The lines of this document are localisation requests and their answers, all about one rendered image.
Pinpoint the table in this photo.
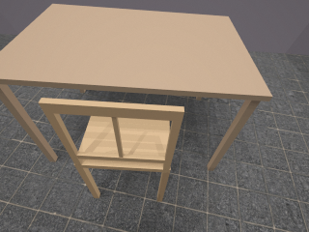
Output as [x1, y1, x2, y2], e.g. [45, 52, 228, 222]
[0, 4, 272, 171]

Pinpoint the chair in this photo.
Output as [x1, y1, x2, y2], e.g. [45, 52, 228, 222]
[38, 98, 184, 202]

